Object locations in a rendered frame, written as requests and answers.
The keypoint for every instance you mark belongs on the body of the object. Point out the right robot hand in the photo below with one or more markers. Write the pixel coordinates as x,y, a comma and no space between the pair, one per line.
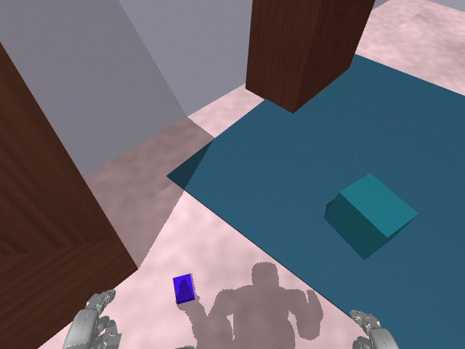
379,338

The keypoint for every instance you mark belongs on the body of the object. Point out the left robot hand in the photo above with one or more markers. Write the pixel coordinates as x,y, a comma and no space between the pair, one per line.
86,326

